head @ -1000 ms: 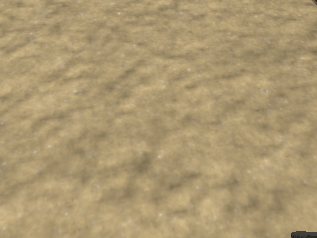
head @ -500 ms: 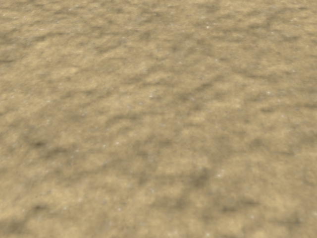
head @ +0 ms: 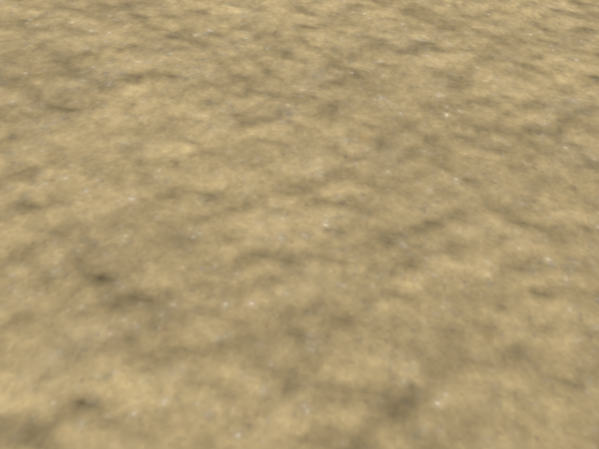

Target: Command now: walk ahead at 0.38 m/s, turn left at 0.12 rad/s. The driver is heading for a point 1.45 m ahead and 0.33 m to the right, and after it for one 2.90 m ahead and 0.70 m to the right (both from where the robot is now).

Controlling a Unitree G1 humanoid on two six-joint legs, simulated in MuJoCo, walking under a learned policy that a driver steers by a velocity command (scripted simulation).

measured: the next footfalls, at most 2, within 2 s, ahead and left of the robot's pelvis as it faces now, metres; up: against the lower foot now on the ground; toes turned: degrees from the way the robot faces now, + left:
right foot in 0.24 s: +0.29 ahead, -0.15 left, +0.00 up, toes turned -2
left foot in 0.78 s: +0.61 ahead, +0.08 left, +0.00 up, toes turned +1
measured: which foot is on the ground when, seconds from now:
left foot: down 0.00-0.26, up 0.28-0.76, down 0.78-1.00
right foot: up 0.00-0.22, down 0.24-0.80, up 0.82-1.00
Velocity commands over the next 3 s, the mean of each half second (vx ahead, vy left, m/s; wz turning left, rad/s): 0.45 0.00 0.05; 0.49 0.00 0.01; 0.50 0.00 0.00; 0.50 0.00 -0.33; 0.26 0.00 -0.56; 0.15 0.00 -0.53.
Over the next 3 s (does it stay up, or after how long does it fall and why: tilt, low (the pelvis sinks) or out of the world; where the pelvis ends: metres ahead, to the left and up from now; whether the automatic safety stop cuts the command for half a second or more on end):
stays up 1.37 -0.13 -0.01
